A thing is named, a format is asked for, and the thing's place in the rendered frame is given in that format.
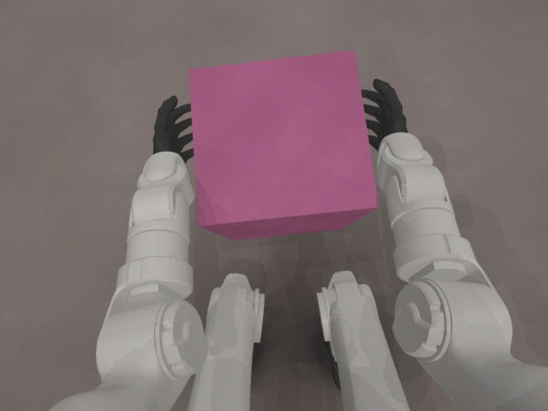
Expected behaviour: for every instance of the right robot thigh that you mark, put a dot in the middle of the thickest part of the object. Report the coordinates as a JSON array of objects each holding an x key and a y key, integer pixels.
[{"x": 367, "y": 374}]

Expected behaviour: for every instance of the robot left forearm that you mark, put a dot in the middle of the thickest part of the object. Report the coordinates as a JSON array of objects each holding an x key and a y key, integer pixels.
[{"x": 157, "y": 265}]

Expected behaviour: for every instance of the robot right forearm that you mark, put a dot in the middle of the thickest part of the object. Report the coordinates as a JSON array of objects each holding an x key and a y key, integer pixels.
[{"x": 428, "y": 241}]

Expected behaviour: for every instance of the robot right hand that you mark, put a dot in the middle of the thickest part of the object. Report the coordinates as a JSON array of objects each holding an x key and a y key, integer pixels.
[{"x": 389, "y": 113}]

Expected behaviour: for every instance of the robot left hand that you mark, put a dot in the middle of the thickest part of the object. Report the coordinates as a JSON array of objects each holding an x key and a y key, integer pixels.
[{"x": 167, "y": 132}]

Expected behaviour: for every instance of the left robot upper arm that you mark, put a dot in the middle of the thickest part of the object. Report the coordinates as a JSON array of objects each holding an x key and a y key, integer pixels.
[{"x": 145, "y": 356}]

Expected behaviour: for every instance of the right robot upper arm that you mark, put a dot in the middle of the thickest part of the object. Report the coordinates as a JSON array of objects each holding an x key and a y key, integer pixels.
[{"x": 461, "y": 334}]

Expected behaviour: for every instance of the robot right foot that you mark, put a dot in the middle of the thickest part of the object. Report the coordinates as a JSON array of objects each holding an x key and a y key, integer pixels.
[{"x": 333, "y": 365}]

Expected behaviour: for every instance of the carton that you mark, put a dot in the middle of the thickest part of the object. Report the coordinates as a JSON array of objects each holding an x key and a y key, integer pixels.
[{"x": 281, "y": 146}]

